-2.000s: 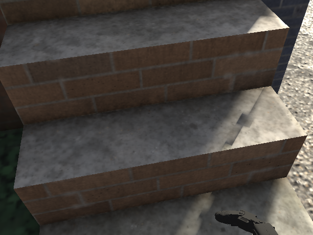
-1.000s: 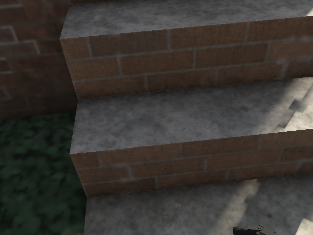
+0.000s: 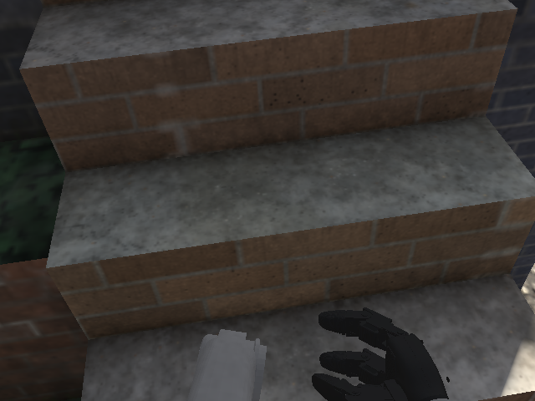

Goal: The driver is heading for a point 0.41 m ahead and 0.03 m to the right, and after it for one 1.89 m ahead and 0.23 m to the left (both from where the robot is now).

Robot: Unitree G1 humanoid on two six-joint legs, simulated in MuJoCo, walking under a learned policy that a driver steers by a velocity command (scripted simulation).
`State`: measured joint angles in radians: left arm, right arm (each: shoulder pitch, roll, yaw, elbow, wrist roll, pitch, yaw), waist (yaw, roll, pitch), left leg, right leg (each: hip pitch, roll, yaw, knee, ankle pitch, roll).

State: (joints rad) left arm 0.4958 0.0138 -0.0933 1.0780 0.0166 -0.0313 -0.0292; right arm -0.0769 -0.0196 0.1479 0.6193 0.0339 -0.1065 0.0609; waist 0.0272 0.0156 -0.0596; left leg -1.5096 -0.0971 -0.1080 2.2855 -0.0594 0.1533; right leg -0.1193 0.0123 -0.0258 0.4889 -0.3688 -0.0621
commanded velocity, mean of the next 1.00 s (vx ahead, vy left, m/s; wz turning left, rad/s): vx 0.43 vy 0.00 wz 0.00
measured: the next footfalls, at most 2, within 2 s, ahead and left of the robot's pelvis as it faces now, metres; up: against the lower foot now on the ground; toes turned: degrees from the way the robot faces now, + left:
left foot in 0.14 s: +0.22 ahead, +0.10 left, +0.22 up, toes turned +3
right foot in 0.60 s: +0.33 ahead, -0.24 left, +0.47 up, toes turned -14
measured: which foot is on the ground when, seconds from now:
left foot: up 0.00-0.12, down 0.14-0.70, up 0.72-0.98, down 1.00-1.00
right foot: down 0.00-0.14, up 0.16-0.58, down 0.60-0.70, up 0.72-0.76, down 0.78-0.94, up 0.96-1.00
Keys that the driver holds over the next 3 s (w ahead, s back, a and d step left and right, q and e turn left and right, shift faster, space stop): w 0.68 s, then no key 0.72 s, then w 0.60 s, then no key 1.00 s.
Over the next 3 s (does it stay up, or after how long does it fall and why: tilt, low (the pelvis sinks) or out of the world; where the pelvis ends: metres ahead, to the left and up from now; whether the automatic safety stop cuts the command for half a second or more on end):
stays up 0.19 -0.03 0.22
